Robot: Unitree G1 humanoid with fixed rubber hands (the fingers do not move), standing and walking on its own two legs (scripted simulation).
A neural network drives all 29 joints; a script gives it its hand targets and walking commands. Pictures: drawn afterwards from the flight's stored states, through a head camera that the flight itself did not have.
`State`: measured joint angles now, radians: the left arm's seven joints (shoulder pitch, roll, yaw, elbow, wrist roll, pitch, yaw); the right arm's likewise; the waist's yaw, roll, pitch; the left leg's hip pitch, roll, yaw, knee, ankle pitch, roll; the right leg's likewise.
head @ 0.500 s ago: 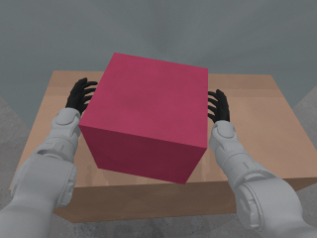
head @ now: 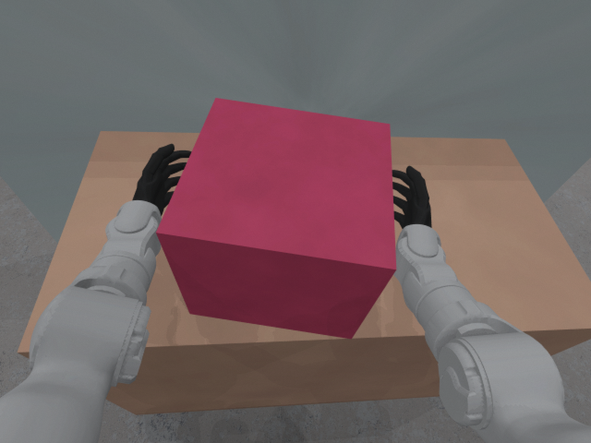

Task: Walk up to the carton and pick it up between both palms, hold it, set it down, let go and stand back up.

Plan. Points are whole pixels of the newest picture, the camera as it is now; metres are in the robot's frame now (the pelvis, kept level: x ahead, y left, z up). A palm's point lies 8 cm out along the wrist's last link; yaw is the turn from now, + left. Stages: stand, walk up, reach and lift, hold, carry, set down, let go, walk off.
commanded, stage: reach and lift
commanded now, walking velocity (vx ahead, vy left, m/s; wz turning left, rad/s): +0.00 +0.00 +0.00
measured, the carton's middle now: (285, 222) +0.47 +0.02 +0.00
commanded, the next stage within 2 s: none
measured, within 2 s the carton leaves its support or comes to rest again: leaves its support in 0.46 s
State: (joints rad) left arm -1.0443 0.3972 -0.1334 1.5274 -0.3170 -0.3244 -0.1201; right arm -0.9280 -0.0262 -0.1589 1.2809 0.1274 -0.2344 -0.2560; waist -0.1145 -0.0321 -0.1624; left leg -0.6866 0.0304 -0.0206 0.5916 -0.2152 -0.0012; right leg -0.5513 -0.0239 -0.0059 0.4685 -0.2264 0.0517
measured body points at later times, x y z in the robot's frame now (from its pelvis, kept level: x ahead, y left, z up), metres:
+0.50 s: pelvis -0.01 +0.00 +0.00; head +0.06 +0.04 +0.45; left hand +0.46 +0.18 +0.07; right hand +0.41 -0.19 +0.07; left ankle +0.03 +0.11 -0.73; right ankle -0.02 -0.17 -0.73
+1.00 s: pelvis -0.01 -0.02 +0.01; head +0.02 -0.01 +0.46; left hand +0.44 +0.16 +0.11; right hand +0.41 -0.21 +0.10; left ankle +0.03 +0.10 -0.73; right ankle -0.02 -0.17 -0.73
